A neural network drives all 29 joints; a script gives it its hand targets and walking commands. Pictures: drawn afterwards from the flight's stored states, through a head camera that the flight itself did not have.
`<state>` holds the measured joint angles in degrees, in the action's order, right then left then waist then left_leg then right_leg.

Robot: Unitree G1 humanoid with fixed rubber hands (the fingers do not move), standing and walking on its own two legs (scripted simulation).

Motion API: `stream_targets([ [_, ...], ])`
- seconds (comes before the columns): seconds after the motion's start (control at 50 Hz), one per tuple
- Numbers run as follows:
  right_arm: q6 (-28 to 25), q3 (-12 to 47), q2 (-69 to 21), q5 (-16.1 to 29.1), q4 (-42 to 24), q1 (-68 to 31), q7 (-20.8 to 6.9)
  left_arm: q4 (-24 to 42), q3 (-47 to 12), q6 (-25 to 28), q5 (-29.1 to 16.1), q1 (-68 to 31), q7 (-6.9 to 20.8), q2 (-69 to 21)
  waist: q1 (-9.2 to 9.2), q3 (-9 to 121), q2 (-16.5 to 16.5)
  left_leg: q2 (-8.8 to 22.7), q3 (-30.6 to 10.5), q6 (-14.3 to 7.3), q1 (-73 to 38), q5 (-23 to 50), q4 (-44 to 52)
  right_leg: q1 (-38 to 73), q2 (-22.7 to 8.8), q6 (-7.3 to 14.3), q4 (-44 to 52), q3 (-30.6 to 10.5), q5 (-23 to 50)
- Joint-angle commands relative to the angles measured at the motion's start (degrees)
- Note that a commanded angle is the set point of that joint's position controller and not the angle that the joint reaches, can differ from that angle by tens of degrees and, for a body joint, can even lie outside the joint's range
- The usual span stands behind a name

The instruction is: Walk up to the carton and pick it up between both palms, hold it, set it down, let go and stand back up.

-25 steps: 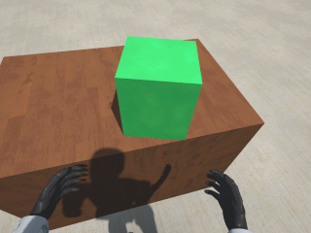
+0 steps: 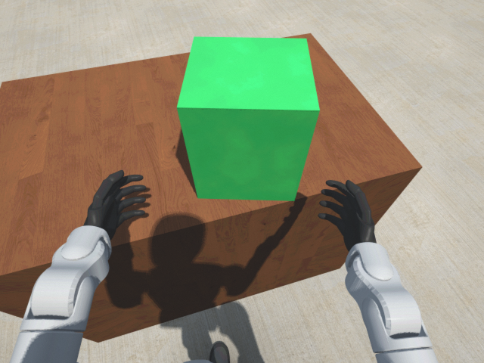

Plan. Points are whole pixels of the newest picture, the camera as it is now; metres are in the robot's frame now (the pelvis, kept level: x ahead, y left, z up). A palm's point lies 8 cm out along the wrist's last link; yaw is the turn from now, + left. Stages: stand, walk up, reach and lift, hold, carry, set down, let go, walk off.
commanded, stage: reach and lift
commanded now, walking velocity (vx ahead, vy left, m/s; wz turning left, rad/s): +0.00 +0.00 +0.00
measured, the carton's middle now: (247, 124) +0.54 +0.02 +0.05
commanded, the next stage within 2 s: none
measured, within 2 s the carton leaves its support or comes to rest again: neither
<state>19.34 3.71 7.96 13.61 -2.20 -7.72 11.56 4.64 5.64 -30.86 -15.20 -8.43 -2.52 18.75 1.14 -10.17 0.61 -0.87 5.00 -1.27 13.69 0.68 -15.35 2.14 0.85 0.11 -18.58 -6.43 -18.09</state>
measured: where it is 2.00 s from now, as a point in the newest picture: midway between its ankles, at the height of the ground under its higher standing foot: outside the picture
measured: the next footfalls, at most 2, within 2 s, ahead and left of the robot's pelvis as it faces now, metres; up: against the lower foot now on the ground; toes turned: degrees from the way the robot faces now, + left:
none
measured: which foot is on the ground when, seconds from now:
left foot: down 0.00-1.00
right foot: down 0.00-1.00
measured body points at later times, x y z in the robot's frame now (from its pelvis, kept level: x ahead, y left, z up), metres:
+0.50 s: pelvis +0.02 -0.01 +0.00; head +0.07 -0.01 +0.45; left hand +0.41 +0.25 +0.12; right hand +0.42 -0.15 +0.11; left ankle +0.10 +0.09 -0.74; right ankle -0.09 -0.13 -0.74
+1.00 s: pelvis +0.02 -0.01 +0.00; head +0.06 -0.01 +0.45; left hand +0.47 +0.24 +0.18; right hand +0.48 -0.15 +0.16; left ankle +0.10 +0.09 -0.74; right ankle -0.09 -0.13 -0.74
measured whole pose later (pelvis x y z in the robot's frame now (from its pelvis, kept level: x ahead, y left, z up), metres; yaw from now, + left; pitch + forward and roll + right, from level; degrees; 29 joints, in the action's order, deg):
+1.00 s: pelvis +0.02 -0.01 +0.00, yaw +0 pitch +9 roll +0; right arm 24.5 3.6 13.1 16.5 37.7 -52.6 14.7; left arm -39.7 5.0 -26.3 -15.2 -51.6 1.8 25.5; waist 1.1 5.5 0.4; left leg 0.3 4.0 -1.5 26.5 -1.3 -18.8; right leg -9.0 1.9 0.1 -18.6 -4.3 -18.3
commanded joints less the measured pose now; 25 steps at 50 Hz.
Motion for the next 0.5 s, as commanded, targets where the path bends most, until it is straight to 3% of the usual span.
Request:
stream_targets([
  [0.0,-7.0,-8.1,9.8,3.0,-25.1,-17.0,3.1,16.6,5.6,8.7,-3.2,-19.7,2.1,11.1,2.30,43.4,-3.3,5.3,-7.0,1.5,-38.6,15.7,-6.2,-23.8,-0.6,-4.1,2.1,3.8,30.3],
  [0.04,-6.1,-6.2,9.0,3.5,-24.5,-20.0,4.0,12.8,5.3,8.5,-4.4,-22.3,3.8,11.2,2.45,42.8,-4.9,5.0,-7.0,1.3,-36.9,17.8,-6.7,-23.3,-1.4,-5.1,1.9,3.5,37.1],
  [0.1,-2.1,-4.1,8.6,4.2,-14.0,-22.3,4.8,4.5,5.5,7.1,-3.5,-27.2,5.7,11.3,1.78,34.5,-4.3,4.6,-6.4,0.9,-33.8,15.2,-5.7,-24.5,-2.3,-5.5,2.3,3.3,38.5],
  [0.2,6.8,-2.8,8.6,8.3,7.6,-37.0,4.9,-17.4,7.1,1.5,-1.1,-43.5,7.1,14.5,1.81,15.8,-1.7,4.6,-4.9,-0.5,-24.9,-3.8,-3.1,-31.2,-3.6,-3.9,5.5,2.0,15.4],
  [0.22,7.6,-2.5,7.8,8.7,9.5,-36.5,4.7,-18.7,7.7,1.2,0.1,-43.0,6.8,14.6,2.69,14.8,-1.9,4.7,-4.7,-0.7,-24.8,-5.7,-2.6,-30.9,-3.6,-3.8,5.7,1.8,12.3],
  [0.26,8.0,-2.6,5.7,8.5,11.3,-39.1,4.6,-21.3,7.7,1.3,1.0,-45.0,6.6,15.1,2.68,15.7,-2.0,4.6,-4.7,-1.0,-24.2,-8.0,-2.3,-30.2,-4.0,-3.6,5.9,1.2,9.7],
  [0.36,4.2,-4.7,5.5,6.8,7.9,-50.1,4.1,-18.4,7.4,4.4,1.3,-54.0,4.9,16.1,1.90,32.5,-0.6,4.8,-6.1,0.0,-29.1,3.0,-5.5,-28.6,-2.3,-3.5,3.3,2.6,15.8],
  [0.46,-0.6,-6.9,8.2,7.5,-1.2,-49.3,4.0,-2.1,6.6,5.4,0.4,-51.5,3.1,16.4,1.45,57.7,5.1,5.0,-6.4,3.3,-41.5,26.7,-12.1,-27.9,-0.4,-2.8,1.7,5.0,32.3],
  [0.48,-1.2,-6.4,9.1,8.5,-3.0,-47.0,3.9,1.2,6.6,4.7,0.1,-48.8,3.2,16.0,1.38,60.4,5.9,5.3,-6.5,4.0,-44.7,31.8,-13.4,-29.2,0.1,-2.6,1.9,5.3,32.4],
])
